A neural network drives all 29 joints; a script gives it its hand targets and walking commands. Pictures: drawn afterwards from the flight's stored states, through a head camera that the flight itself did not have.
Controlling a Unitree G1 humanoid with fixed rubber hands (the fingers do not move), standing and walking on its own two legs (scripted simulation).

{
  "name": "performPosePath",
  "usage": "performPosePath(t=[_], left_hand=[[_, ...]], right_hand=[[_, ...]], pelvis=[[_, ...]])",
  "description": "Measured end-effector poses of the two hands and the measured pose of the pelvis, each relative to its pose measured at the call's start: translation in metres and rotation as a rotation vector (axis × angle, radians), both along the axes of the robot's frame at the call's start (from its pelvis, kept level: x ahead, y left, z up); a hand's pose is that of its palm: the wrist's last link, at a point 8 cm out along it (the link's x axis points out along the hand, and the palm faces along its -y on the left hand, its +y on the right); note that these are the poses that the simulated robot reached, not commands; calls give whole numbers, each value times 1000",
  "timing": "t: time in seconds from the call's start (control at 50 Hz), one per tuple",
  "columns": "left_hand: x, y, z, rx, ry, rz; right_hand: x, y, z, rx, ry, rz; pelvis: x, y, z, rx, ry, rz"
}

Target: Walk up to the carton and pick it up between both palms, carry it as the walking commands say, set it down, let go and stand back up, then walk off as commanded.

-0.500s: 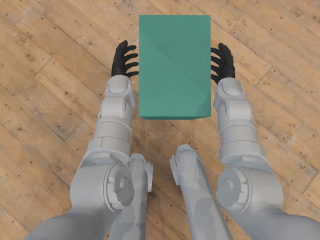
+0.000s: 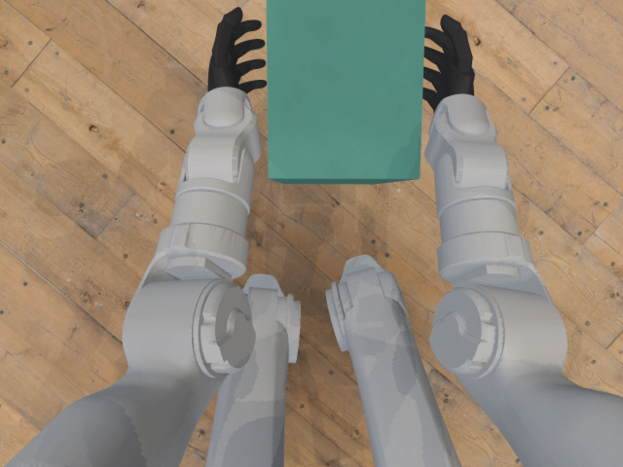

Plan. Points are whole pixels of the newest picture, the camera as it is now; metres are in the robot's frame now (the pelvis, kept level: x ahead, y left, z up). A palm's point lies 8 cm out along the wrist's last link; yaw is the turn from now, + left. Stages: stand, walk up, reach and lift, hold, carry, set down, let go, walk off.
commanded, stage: set down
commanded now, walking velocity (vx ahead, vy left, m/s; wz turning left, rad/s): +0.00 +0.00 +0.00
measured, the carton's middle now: (335, 98) +0.53 -0.08 -0.20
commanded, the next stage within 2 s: none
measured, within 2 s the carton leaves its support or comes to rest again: neither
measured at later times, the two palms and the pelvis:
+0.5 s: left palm (242, 100) +0.54 +0.04 -0.20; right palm (427, 101) +0.51 -0.20 -0.20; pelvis +0.00 +0.00 -0.05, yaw +1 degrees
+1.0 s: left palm (245, 102) +0.54 +0.04 -0.22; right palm (425, 105) +0.51 -0.20 -0.22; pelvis +0.00 +0.00 -0.07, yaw +1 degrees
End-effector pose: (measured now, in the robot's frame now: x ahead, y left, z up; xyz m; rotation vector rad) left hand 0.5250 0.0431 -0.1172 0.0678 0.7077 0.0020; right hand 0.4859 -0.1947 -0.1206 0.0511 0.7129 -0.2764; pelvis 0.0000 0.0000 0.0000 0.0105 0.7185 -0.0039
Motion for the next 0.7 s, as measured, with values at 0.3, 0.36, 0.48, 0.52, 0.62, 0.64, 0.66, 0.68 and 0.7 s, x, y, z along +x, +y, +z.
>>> performPosePath(t=[0.3,0.36,0.48,0.52,0.62,0.64,0.66,0.68,0.7], left_hand=[[11,-2,-52,8,9,-1],[14,-3,-63,11,11,-2],[16,-2,-81,14,27,0],[17,-1,-85,16,30,-1],[20,1,-90,15,24,-4],[21,1,-91,14,23,-4],[21,1,-91,14,22,-5],[21,1,-92,13,22,-6],[22,1,-92,13,22,-7]], right_hand=[[14,-3,-52,-2,10,15],[17,-4,-62,-2,13,19],[21,-4,-79,-9,30,32],[22,-3,-83,-12,34,35],[27,-1,-86,-19,30,39],[27,-1,-86,-20,29,40],[28,-1,-87,-21,29,39],[28,-1,-87,-21,29,39],[28,-1,-87,-21,30,38]], pelvis=[[-2,-1,-34,3,-5,2],[-2,-1,-40,4,-9,2],[-1,-2,-51,6,-36,14],[1,-2,-53,4,-41,17],[3,-2,-58,-4,-45,21],[4,-1,-59,-6,-46,21],[4,-1,-59,-7,-47,21],[4,0,-60,-9,-48,21],[5,0,-60,-10,-48,21]])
